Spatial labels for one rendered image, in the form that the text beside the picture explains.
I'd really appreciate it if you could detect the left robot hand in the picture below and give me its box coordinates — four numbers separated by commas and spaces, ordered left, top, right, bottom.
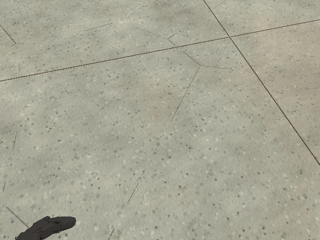
15, 216, 76, 240

